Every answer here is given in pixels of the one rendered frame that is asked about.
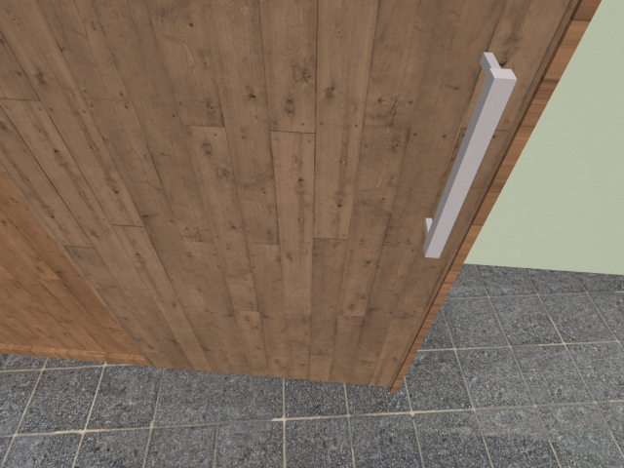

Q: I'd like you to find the wardrobe door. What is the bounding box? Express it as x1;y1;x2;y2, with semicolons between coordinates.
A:
0;173;141;355
0;0;578;387

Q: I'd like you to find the handle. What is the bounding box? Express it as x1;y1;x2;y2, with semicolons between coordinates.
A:
423;53;517;258

